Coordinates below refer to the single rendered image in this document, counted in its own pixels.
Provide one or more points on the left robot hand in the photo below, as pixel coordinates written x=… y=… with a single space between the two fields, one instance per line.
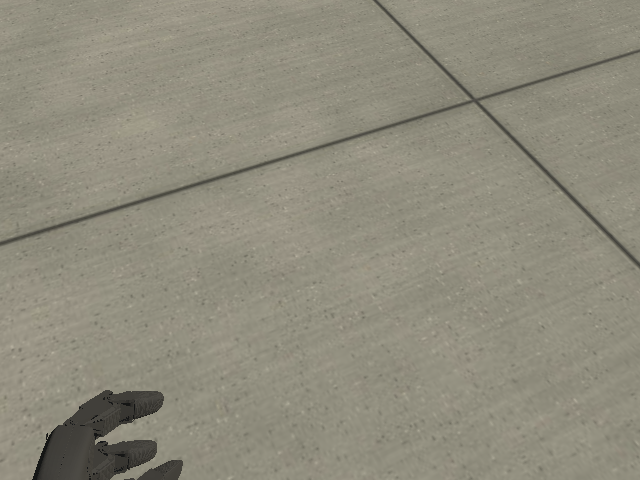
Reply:
x=70 y=452

